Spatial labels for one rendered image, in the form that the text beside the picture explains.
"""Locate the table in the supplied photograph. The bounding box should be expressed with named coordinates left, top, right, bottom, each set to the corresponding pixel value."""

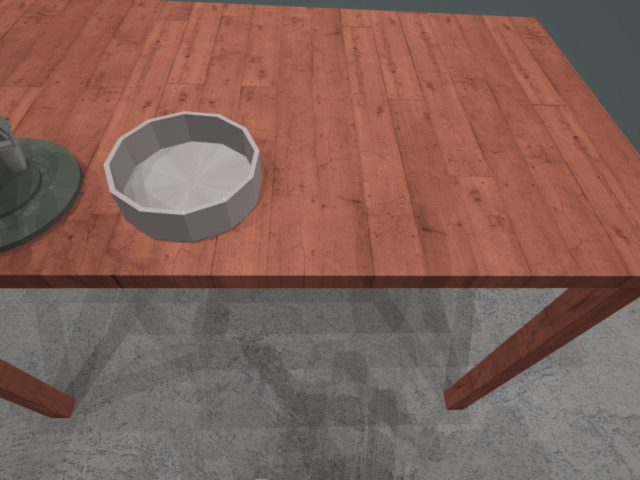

left=0, top=0, right=640, bottom=418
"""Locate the pot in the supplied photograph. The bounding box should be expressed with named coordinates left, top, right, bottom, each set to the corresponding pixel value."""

left=103, top=111, right=262, bottom=242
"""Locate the robot left hand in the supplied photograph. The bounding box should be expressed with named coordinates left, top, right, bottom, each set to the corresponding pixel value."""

left=0, top=115, right=27, bottom=172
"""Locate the lid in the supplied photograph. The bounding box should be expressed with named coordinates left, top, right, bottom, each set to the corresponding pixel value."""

left=0, top=138, right=83, bottom=253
